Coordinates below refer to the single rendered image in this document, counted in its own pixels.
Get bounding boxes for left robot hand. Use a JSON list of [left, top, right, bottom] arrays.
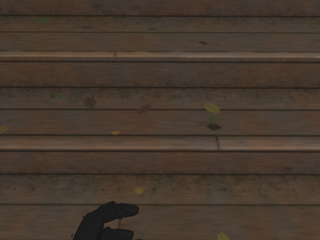
[[71, 201, 143, 240]]

